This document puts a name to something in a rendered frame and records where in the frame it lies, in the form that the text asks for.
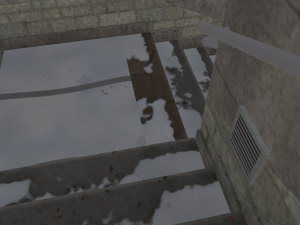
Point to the stairs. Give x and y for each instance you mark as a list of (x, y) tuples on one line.
[(157, 184), (189, 74)]

